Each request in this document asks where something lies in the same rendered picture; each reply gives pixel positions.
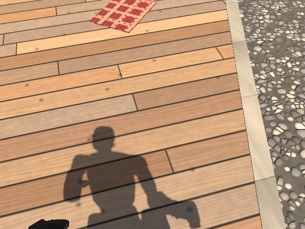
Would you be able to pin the left robot hand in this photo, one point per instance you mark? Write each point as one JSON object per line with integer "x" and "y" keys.
{"x": 51, "y": 224}

